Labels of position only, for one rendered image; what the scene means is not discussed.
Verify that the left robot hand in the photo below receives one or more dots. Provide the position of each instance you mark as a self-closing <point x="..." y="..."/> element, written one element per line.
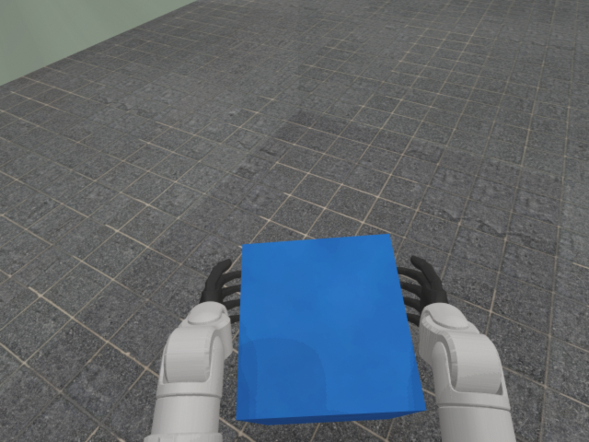
<point x="213" y="290"/>

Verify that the robot right forearm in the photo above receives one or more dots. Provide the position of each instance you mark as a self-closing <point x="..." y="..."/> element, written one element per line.
<point x="468" y="380"/>

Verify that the robot left forearm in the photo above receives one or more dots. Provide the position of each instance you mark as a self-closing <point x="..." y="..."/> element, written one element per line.
<point x="190" y="382"/>

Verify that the right robot hand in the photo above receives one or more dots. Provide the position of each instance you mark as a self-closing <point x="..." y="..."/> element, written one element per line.
<point x="429" y="291"/>

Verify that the carton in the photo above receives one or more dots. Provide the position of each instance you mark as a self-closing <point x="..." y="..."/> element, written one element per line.
<point x="323" y="333"/>

